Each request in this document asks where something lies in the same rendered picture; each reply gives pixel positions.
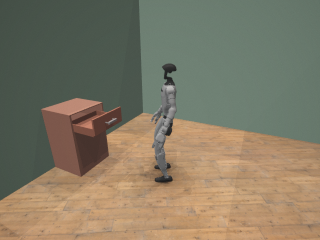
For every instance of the robot left forearm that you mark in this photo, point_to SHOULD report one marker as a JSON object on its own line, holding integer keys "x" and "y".
{"x": 168, "y": 120}

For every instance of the handle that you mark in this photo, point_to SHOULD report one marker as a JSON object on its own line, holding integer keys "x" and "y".
{"x": 112, "y": 121}

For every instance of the robot left hand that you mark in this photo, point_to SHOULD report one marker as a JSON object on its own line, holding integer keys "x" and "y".
{"x": 160, "y": 138}

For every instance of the right robot foot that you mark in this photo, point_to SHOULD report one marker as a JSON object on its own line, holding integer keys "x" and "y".
{"x": 168, "y": 166}

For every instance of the robot right forearm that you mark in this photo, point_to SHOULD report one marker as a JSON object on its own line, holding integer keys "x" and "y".
{"x": 160, "y": 110}

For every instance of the cabinet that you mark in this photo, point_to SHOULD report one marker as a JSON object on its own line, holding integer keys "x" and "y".
{"x": 74, "y": 152}

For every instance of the robot right hand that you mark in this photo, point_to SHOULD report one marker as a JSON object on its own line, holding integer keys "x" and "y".
{"x": 157, "y": 115}

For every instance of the humanoid robot torso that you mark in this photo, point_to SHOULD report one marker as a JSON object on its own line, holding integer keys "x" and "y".
{"x": 165, "y": 103}

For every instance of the left robot upper arm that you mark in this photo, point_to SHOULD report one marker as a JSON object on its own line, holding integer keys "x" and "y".
{"x": 170, "y": 92}

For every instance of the drawer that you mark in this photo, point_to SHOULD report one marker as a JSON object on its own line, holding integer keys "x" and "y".
{"x": 93, "y": 123}

